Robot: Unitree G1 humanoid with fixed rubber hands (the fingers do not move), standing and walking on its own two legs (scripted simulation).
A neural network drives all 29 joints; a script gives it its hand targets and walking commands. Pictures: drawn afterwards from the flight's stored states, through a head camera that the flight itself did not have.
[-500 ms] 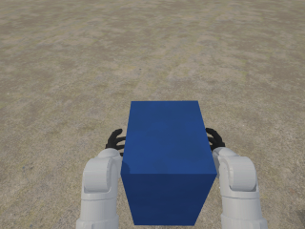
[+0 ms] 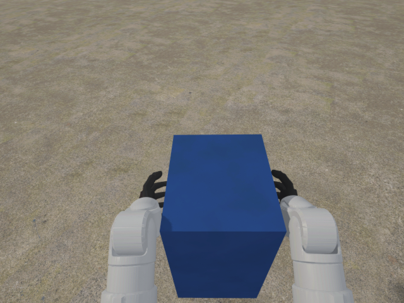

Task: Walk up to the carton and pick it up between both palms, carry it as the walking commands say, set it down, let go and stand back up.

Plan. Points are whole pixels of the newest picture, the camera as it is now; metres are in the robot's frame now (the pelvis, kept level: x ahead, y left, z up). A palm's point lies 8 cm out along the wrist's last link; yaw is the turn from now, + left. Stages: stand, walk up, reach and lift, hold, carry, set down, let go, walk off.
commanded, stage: carry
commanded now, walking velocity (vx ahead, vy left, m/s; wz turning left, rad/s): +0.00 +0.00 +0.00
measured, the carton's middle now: (217, 220) +0.28 +0.00 +0.03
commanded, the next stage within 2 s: none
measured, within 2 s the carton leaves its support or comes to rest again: neither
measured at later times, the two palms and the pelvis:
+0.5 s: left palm (145, 206) +0.29 +0.14 +0.08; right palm (281, 204) +0.29 -0.12 +0.09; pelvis +0.01 +0.01 +0.00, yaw +0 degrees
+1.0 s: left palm (144, 204) +0.29 +0.14 +0.08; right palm (278, 201) +0.30 -0.12 +0.08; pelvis +0.01 +0.01 +0.00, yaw +1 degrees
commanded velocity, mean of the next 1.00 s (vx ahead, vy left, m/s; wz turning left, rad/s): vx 0.00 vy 0.00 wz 0.00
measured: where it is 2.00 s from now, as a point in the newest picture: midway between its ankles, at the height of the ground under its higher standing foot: outside the picture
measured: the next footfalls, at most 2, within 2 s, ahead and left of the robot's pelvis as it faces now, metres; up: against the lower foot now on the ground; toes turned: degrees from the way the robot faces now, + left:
right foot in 1.58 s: +0.06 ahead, -0.17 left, +0.00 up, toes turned -15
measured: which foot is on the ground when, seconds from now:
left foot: down 0.00-1.00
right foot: down 0.00-1.00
